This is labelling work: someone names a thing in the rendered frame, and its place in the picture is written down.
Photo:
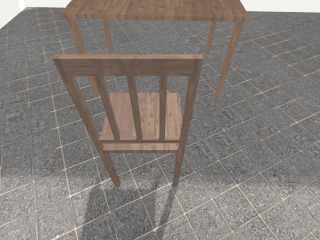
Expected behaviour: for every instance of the chair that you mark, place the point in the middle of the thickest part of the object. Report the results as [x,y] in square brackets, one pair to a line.
[135,122]

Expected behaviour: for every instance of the table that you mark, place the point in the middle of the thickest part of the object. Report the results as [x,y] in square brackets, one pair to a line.
[159,10]

